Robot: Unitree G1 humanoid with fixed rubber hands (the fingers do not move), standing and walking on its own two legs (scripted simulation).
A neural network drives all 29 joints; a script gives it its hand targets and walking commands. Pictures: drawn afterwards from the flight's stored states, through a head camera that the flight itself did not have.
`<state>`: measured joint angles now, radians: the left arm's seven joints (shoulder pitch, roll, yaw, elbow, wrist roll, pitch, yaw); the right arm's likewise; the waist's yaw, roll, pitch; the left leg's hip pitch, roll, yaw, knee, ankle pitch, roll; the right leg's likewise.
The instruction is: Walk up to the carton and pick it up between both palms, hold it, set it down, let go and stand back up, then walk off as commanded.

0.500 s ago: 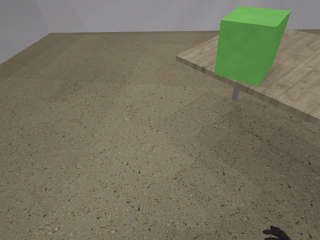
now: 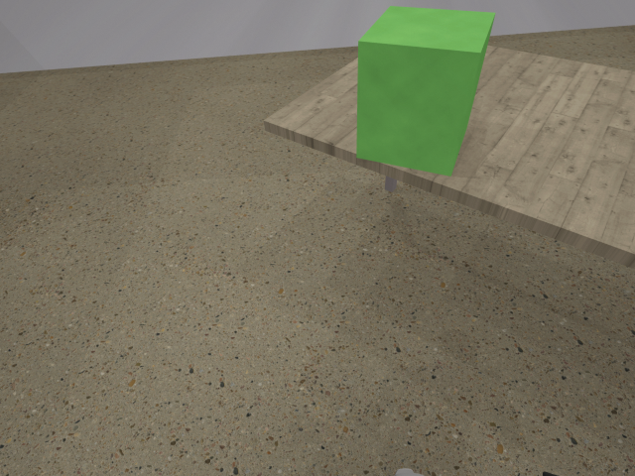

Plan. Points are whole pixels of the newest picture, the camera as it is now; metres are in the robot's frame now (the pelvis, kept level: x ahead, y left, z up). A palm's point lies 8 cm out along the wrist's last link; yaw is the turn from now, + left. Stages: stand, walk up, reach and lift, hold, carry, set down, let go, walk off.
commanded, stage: walk up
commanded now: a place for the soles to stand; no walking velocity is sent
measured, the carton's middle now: (420, 90) +0.85 -0.19 +0.08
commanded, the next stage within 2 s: none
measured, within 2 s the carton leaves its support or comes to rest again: neither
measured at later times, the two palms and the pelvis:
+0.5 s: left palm (64, 425) +0.24 +0.40 -0.09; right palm out of the picture +0.16 -0.20 -0.10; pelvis +0.11 +0.10 -0.01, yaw -11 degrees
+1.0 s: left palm (77, 350) +0.35 +0.43 -0.09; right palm (462, 438) +0.23 -0.18 -0.13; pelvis +0.20 +0.13 -0.02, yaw -19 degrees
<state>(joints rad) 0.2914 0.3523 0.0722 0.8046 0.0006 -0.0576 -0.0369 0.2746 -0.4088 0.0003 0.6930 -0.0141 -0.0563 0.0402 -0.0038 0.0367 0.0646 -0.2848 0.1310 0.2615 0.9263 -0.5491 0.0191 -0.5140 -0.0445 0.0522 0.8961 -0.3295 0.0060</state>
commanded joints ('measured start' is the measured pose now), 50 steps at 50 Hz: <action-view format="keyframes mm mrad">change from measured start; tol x32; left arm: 1 358 474 160 -50 -3 -62 73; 15 -141 285 60 -117 26 -44 104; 34 13 294 64 -76 -5 -44 90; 38 453 475 157 13 10 -67 147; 50 -154 339 64 -111 34 -26 131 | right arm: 1 -226 -189 -110 -184 -2 -16 -4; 16 246 -385 -214 29 -51 -33 0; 40 -222 -256 -139 -196 -17 48 4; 50 117 -243 -166 50 -6 29 0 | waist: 1 168 -412 -180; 14 -149 -173 -105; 16 -247 353 -59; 35 -51 136 -51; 38 201 -354 -223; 50 -135 -206 -63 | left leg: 1 -663 -131 -240 508 48 3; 11 -420 -24 -328 116 31 25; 14 73 -71 -314 -81 147 36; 17 106 355 -1051 -854 -660 70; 34 101 291 -306 -416 346 166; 37 -282 143 -84 185 618 87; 40 -678 -47 -358 572 -19 -26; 50 137 -77 -275 -80 110 30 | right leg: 1 642 -235 898 -557 -2 -329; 6 369 -201 636 -362 200 -314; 13 -76 -179 552 -324 -382 -256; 16 -664 184 29 521 -282 -72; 18 -496 47 46 624 -136 -47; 32 -297 -55 -126 143 -130 -36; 36 202 28 -177 -120 -81 -86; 38 573 -146 483 -416 -134 -243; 40 460 -344 970 -554 -296 -382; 50 -438 -55 287 -143 -337 -165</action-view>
